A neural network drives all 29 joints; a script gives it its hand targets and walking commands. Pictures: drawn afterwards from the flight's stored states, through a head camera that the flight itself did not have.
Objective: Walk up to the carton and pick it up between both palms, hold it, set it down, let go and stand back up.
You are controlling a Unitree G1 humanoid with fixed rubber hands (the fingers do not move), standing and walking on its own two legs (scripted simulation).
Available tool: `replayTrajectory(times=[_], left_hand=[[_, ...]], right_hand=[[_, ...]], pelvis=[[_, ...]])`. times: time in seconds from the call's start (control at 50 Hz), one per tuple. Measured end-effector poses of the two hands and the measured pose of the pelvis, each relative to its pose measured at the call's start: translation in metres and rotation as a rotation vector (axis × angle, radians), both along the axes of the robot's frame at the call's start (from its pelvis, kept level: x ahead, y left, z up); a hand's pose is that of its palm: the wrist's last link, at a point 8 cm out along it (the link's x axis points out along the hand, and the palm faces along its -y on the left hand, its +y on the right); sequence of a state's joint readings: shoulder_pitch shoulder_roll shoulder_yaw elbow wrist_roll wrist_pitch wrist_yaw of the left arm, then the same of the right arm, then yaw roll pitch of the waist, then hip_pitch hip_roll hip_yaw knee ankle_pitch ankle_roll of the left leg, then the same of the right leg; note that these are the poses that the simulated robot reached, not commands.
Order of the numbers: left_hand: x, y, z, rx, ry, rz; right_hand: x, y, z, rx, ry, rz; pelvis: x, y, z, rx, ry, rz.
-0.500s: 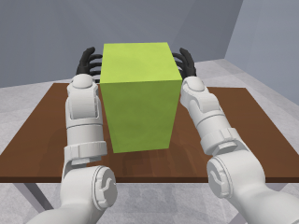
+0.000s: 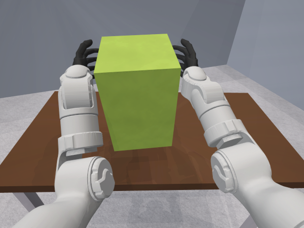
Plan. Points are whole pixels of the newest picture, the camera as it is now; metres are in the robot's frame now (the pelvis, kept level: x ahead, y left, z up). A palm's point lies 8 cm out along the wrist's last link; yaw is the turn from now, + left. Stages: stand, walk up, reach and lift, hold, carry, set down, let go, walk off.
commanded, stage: reach and lift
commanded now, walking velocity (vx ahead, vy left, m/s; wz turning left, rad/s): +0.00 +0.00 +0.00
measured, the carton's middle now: (139, 95) +0.39 +0.00 +0.21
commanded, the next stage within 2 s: hold in 0.74 s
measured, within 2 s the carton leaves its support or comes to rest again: neither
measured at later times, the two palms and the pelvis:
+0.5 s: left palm (82, 62) +0.38 +0.13 +0.31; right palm (193, 57) +0.38 -0.13 +0.31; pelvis +0.01 -0.01 +0.00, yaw +0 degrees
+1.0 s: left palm (78, 54) +0.37 +0.13 +0.33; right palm (195, 47) +0.37 -0.13 +0.34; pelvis +0.00 -0.01 +0.00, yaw +0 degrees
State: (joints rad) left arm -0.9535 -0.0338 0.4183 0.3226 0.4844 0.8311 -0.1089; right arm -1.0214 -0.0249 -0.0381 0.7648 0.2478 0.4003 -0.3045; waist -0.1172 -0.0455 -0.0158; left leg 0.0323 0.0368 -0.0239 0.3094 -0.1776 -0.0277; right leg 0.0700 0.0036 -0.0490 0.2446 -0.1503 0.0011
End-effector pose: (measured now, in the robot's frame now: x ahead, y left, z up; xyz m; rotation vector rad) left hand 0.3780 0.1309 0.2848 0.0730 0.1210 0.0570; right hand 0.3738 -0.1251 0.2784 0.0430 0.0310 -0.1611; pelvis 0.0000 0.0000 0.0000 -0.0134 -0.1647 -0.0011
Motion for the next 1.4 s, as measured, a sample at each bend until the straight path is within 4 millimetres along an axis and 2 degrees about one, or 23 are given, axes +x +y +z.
replayTrajectory(times=[0.36,0.52,0.92,1.08,1.4], left_hand=[[0.004,-0.003,0.019,-0.006,-0.009,-0.009],[0.004,-0.005,0.023,-0.005,0.002,-0.012],[-0.005,-0.005,0.044,-0.006,-0.015,0.002],[-0.012,-0.003,0.042,-0.022,-0.004,0.006],[-0.01,-0.002,0.045,-0.02,0.005,0.006]], right_hand=[[0.003,-0.004,0.027,-0.006,-0.004,0.0],[0.003,-0.005,0.033,-0.007,0.013,0.001],[-0.003,-0.005,0.055,-0.029,0.026,0.012],[-0.009,-0.003,0.061,-0.037,0.037,0.011],[-0.007,-0.002,0.066,-0.034,0.049,0.009]], pelvis=[[0.005,-0.005,0.0,0.0,0.022,0.0],[0.006,-0.007,0.0,0.001,0.025,0.002],[0.004,-0.011,0.0,0.0,0.041,-0.001],[-0.001,-0.013,-0.001,0.001,0.042,0.004],[-0.005,-0.013,-0.001,-0.001,0.067,0.007]])
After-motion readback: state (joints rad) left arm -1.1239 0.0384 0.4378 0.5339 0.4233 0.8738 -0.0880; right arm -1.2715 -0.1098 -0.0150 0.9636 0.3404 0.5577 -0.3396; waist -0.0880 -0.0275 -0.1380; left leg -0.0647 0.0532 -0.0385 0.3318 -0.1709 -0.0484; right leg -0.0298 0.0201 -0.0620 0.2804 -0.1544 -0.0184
